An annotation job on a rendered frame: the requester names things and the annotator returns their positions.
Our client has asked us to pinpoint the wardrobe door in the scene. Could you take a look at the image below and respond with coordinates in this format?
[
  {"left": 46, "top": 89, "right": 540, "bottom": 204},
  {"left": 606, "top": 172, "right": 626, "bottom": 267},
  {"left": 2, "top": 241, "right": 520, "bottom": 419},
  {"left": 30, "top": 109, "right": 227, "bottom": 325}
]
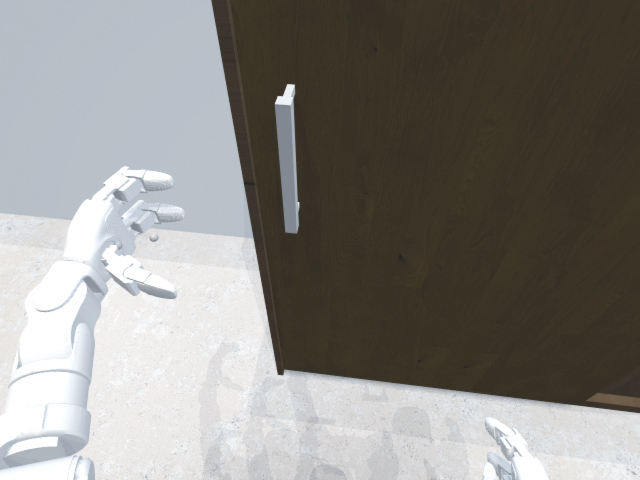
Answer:
[
  {"left": 230, "top": 0, "right": 640, "bottom": 406},
  {"left": 598, "top": 366, "right": 640, "bottom": 398}
]

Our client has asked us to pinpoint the left robot upper arm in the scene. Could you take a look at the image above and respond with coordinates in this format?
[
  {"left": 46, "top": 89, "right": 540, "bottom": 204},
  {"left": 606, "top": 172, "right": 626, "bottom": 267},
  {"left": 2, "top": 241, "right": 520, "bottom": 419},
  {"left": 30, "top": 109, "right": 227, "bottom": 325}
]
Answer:
[{"left": 0, "top": 455, "right": 95, "bottom": 480}]

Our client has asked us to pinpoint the robot right hand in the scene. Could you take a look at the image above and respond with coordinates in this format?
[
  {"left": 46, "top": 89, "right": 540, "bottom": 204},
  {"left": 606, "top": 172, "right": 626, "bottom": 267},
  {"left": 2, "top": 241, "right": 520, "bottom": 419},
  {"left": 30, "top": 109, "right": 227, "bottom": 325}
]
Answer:
[{"left": 482, "top": 417, "right": 549, "bottom": 480}]

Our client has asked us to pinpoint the handle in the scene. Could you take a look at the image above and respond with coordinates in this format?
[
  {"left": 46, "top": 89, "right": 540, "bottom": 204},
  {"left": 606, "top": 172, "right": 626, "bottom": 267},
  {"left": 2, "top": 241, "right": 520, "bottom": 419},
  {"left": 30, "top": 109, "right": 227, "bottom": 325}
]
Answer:
[{"left": 275, "top": 84, "right": 300, "bottom": 234}]

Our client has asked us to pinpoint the robot left forearm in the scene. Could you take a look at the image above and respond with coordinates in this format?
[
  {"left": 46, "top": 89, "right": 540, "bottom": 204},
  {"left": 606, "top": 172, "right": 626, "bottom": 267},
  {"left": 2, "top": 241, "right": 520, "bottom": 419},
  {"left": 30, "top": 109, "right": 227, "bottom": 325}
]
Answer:
[{"left": 0, "top": 261, "right": 108, "bottom": 470}]

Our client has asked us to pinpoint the robot left hand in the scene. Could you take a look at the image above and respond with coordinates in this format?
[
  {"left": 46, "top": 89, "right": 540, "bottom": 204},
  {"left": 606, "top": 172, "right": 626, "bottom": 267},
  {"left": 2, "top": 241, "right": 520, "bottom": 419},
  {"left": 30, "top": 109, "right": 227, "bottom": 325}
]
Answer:
[{"left": 61, "top": 166, "right": 186, "bottom": 299}]

